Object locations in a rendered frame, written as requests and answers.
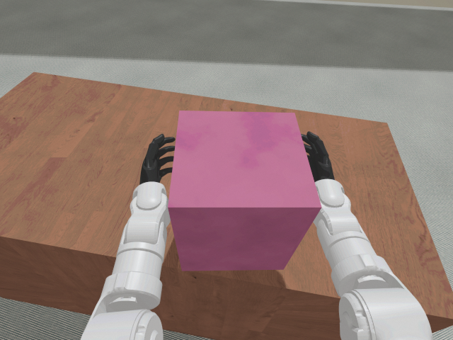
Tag left robot hand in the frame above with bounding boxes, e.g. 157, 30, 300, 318
139, 134, 175, 184

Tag carton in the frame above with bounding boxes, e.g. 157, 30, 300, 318
168, 110, 322, 271

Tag right robot hand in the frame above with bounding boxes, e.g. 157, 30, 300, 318
301, 131, 335, 182

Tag right robot upper arm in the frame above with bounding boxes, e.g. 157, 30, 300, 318
339, 288, 432, 340

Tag left robot upper arm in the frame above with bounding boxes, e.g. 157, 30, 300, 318
82, 309, 164, 340

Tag robot left forearm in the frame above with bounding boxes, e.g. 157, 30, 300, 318
81, 181, 171, 340

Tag pedestal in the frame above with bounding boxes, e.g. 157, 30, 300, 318
0, 72, 453, 340

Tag robot right forearm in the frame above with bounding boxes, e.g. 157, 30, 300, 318
313, 179, 432, 339

